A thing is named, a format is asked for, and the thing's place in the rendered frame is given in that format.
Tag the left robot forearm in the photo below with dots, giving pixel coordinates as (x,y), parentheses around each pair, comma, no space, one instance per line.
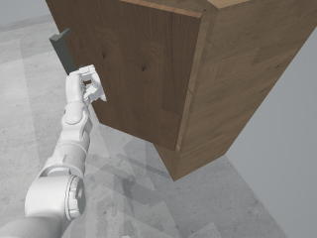
(72,146)

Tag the left robot upper arm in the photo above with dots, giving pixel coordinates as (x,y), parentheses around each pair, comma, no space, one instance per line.
(52,203)

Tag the handle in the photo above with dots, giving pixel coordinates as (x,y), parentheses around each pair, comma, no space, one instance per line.
(62,51)

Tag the left robot hand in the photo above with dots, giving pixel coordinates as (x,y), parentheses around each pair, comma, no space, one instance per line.
(76,91)

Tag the cupboard door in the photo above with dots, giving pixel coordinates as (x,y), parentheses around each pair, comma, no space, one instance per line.
(143,53)

